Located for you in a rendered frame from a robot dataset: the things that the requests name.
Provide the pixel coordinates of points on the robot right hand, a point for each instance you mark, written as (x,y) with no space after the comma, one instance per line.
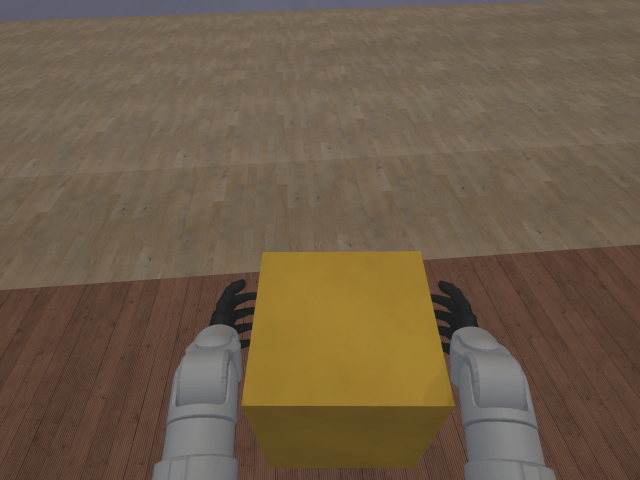
(460,308)

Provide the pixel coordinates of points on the right robot forearm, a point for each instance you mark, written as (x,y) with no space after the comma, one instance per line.
(497,410)

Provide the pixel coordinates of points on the left robot forearm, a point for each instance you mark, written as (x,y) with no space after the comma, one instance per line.
(200,433)

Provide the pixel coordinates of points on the robot left hand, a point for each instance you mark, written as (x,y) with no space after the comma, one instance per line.
(224,313)

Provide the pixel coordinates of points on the carton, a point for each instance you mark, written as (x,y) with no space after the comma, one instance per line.
(345,366)

